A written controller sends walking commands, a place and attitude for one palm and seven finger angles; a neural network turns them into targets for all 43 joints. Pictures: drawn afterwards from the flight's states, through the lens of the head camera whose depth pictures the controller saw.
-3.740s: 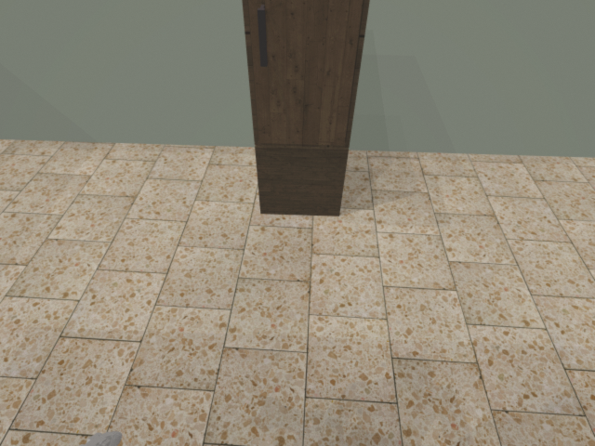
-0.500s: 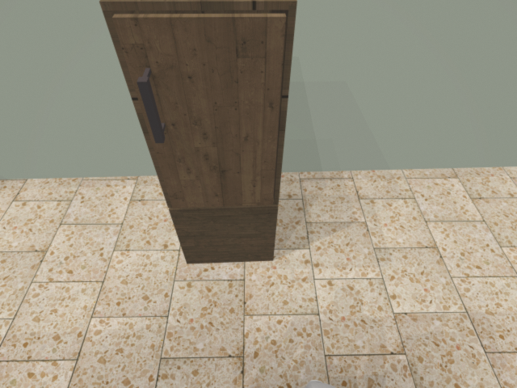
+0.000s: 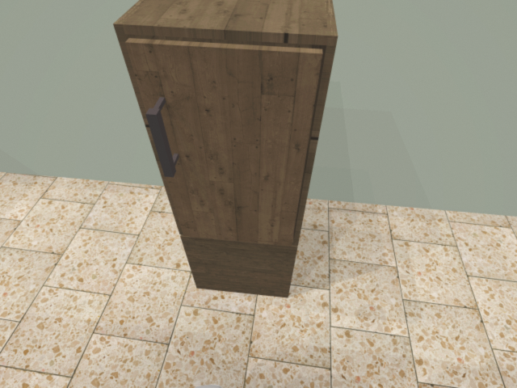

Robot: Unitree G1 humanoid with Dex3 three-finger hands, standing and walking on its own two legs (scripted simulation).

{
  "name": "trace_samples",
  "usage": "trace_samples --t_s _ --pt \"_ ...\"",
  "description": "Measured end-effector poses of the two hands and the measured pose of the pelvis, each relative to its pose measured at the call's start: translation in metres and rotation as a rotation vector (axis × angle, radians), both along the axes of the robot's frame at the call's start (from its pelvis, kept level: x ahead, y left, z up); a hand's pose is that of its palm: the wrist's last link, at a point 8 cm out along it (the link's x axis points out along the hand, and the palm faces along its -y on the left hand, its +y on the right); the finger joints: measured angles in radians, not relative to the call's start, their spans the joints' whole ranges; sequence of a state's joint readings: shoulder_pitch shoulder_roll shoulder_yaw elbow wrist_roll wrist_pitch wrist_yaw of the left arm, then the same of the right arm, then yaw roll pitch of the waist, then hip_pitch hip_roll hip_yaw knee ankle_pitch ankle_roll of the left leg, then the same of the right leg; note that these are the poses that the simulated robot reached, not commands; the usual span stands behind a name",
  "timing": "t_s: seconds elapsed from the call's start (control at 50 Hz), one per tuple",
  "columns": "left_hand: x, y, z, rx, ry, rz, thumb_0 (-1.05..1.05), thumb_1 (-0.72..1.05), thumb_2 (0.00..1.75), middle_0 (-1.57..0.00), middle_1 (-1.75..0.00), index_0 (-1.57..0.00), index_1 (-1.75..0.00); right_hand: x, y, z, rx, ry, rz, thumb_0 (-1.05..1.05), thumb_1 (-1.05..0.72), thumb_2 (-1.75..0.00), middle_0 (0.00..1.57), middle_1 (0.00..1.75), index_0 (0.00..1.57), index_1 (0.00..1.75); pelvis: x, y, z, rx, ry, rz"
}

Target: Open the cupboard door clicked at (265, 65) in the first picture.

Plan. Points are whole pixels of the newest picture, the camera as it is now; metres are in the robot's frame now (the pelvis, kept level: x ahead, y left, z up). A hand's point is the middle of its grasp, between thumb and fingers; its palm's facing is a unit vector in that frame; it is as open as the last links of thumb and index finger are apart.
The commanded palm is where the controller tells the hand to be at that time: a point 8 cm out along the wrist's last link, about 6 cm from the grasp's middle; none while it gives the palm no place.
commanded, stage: come to a stop and stand still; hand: left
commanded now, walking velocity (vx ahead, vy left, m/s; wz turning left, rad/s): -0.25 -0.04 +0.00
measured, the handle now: (165, 138) +0.55 +0.25 +0.06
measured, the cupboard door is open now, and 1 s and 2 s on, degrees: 0 0 0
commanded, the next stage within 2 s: look again from close up in 1.28 s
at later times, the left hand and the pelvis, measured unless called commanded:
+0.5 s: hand out of the picture -0.02 +0.15 -0.16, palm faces +0.06 -0.96 -0.27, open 7.4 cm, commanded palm none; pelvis -0.03 -0.04 +0.00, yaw -1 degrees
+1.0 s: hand out of the picture -0.06 +0.19 -0.18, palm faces +0.09 -0.98 -0.19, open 7.4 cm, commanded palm none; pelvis -0.04 +0.01 +0.00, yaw +1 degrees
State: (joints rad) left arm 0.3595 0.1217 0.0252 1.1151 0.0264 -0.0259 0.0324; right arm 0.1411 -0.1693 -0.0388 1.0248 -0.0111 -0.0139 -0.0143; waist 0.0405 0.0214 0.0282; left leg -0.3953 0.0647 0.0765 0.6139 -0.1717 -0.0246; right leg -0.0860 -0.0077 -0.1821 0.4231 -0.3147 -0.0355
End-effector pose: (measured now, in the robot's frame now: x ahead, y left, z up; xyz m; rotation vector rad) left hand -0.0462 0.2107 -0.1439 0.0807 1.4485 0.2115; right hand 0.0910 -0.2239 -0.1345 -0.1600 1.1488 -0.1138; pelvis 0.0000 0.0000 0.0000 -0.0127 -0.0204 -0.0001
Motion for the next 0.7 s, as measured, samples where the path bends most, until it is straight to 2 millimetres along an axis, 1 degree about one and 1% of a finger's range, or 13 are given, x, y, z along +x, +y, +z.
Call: trace_samples --t_s 0.04,0.08,0.14,0.2,0.28,0.34,0.38,0.42,0.52,0.58,0.62,0.66,0.7 --pt "-0.004 0.001 -0.010 -0.018 0.038 0.019 0.00 0.92 0.90 -0.19 -0.30 -0.20 -0.30 0.018 0.009 -0.002 -0.010 -0.021 0.017 0.00 -0.91 -0.90 0.20 0.29 0.20 0.29 0.009 0.006 -0.007 -0.005 -0.004 -0.001" --pt "-0.004 0.003 -0.016 -0.023 0.061 0.025 0.00 0.92 0.90 -0.20 -0.30 -0.20 -0.30 0.028 0.017 -0.001 -0.011 -0.029 0.027 0.00 -0.91 -0.90 0.20 0.29 0.20 0.29 0.012 0.008 -0.009 0.015 -0.009 -0.007" --pt "0.002 0.006 -0.017 -0.018 0.066 0.013 0.00 0.91 0.90 -0.20 -0.30 -0.20 -0.30 0.030 0.023 0.000 -0.010 -0.026 0.029 0.00 -0.91 -0.90 0.20 0.30 0.20 0.29 0.008 0.008 -0.009 0.028 -0.011 -0.017" --pt "0.012 0.011 -0.013 0.003 0.042 -0.006 0.00 0.91 0.90 -0.20 -0.30 -0.20 -0.30 0.021 0.023 -0.004 0.002 -0.006 0.020 0.00 -0.90 -0.90 0.20 0.30 0.20 0.29 -0.002 0.005 -0.008 0.026 -0.010 -0.017" --pt "0.025 0.016 -0.007 0.050 -0.018 -0.037 0.00 0.91 0.90 -0.20 -0.30 -0.20 -0.30 -0.001 0.009 -0.012 0.022 0.013 -0.014 0.00 -0.91 -0.90 0.21 0.30 0.21 0.29 -0.017 -0.005 -0.009 0.027 -0.009 -0.022" --pt "0.030 0.013 -0.002 0.091 -0.074 -0.056 0.00 0.91 0.90 -0.19 -0.30 -0.20 -0.30 -0.023 -0.010 -0.020 0.034 0.026 -0.036 0.00 -0.91 -0.90 0.21 0.30 0.21 0.30 -0.027 -0.018 -0.013 0.036 -0.009 -0.021" --pt "0.029 0.007 0.000 0.116 -0.107 -0.067 0.00 0.91 0.90 -0.19 -0.30 -0.20 -0.30 -0.039 -0.023 -0.027 0.045 0.044 -0.053 0.00 -0.91 -0.90 0.21 0.30 0.21 0.30 -0.033 -0.028 -0.016 0.043 -0.014 -0.016" --pt "0.024 -0.002 0.007 0.117 -0.119 -0.066 0.00 0.91 0.90 -0.19 -0.30 -0.19 -0.30 -0.057 -0.035 -0.026 0.050 0.080 -0.067 0.00 -0.91 -0.90 0.20 0.30 0.21 0.29 -0.035 -0.034 -0.011 0.042 -0.019 -0.004" --pt "0.018 -0.021 0.023 0.093 -0.118 -0.068 0.00 0.91 0.90 -0.19 -0.30 -0.20 -0.30 -0.100 -0.058 -0.013 0.035 0.162 -0.101 0.00 -0.91 -0.90 0.20 0.30 0.20 0.29 -0.034 -0.044 0.006 0.065 0.008 -0.019" --pt "0.019 -0.027 0.026 0.077 -0.120 -0.073 0.00 0.91 0.90 -0.20 -0.30 -0.20 -0.30 -0.124 -0.067 -0.009 0.015 0.218 -0.108 0.00 -0.91 -0.90 0.20 0.30 0.20 0.29 -0.037 -0.045 0.010 0.063 0.024 -0.010" --pt "0.019 -0.027 0.026 0.078 -0.122 -0.062 0.01 0.92 0.90 -0.20 -0.30 -0.20 -0.30 -0.138 -0.069 -0.008 0.000 0.267 -0.099 0.00 -0.91 -0.90 0.20 0.30 0.20 0.29 -0.038 -0.044 0.010 0.059 0.033 0.001" --pt "0.015 -0.023 0.026 0.081 -0.120 -0.047 0.01 0.92 0.90 -0.20 -0.30 -0.20 -0.30 -0.147 -0.068 -0.006 -0.013 0.308 -0.085 0.00 -0.91 -0.90 0.20 0.29 0.20 0.29 -0.040 -0.042 0.011 0.057 0.039 0.011" --pt "0.009 -0.017 0.025 0.082 -0.111 -0.032 0.01 0.92 0.90 -0.20 -0.30 -0.20 -0.30 -0.149 -0.064 -0.005 -0.023 0.330 -0.070 0.01 -0.91 -0.90 0.20 0.29 0.20 0.29 -0.042 -0.038 0.011 0.056 0.041 0.018"
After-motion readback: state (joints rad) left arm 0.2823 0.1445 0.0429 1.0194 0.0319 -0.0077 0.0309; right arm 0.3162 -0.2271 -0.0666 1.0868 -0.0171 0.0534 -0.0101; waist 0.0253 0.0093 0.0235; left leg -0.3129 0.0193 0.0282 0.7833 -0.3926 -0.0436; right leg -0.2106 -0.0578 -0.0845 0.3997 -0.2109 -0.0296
